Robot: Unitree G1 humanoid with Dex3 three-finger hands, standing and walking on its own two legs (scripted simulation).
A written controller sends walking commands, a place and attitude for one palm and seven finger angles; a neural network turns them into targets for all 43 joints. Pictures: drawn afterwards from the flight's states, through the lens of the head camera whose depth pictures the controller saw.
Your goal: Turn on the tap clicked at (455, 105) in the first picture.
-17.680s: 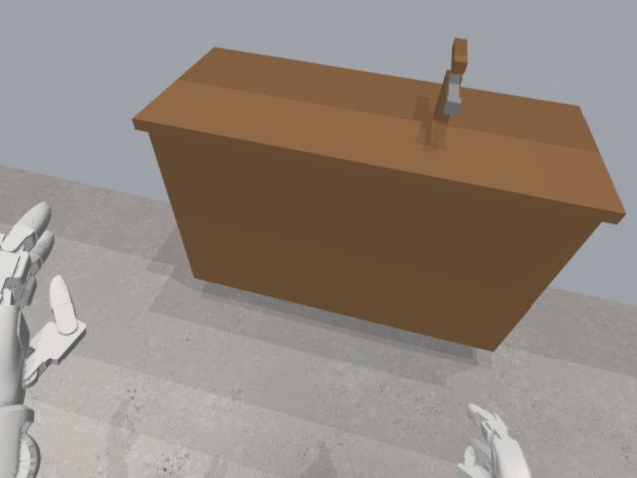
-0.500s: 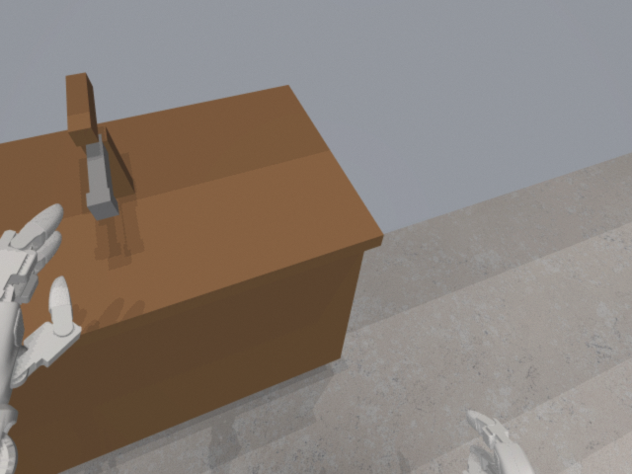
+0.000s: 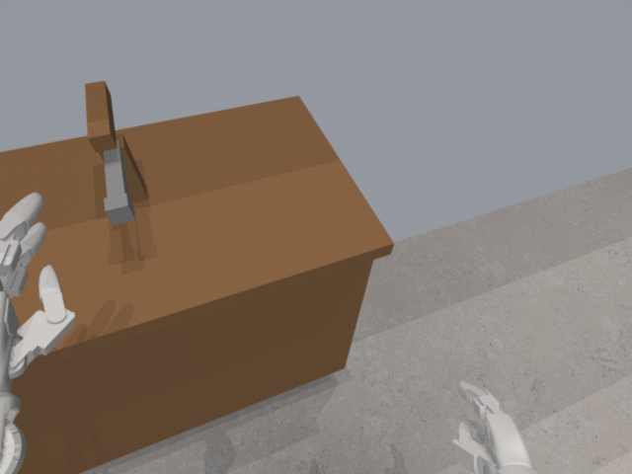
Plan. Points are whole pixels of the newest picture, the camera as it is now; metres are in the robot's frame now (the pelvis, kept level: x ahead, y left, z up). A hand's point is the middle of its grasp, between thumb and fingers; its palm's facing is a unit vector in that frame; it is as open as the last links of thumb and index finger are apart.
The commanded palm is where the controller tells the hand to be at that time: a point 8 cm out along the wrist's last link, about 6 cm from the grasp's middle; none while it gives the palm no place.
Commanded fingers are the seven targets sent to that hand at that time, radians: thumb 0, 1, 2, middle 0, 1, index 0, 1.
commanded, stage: look again from close up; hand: left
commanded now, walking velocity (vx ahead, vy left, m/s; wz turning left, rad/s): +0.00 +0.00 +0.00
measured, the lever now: (119, 209) +0.40 +0.31 +0.09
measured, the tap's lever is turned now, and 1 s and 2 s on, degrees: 0 0 0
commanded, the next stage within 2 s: come to a stop and stand still in 0.20 s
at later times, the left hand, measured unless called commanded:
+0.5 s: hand (32, 332) +0.20 +0.28 +0.15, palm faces +0.35 -0.85 -0.39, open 7.4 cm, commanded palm +0.14 +0.31 +0.18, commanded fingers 0.00 0.90 0.90 -0.20 -0.30 -0.20 -0.30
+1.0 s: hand (20, 365) +0.17 +0.28 +0.14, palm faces +0.31 -0.86 -0.40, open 7.4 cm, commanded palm +0.12 +0.31 +0.18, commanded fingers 0.00 0.90 0.90 -0.20 -0.30 -0.20 -0.30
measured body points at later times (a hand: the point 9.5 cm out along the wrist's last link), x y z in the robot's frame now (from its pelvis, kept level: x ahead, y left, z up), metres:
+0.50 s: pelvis -0.02 +0.03 +0.00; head +0.00 +0.05 +0.45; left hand +0.18 +0.32 +0.17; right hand +0.15 -0.20 -0.08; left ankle -0.01 +0.05 -0.74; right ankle -0.04 -0.09 -0.74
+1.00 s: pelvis -0.04 +0.03 +0.00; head -0.02 +0.06 +0.45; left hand +0.15 +0.32 +0.17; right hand +0.13 -0.19 -0.07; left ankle -0.01 +0.05 -0.74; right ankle -0.06 -0.11 -0.74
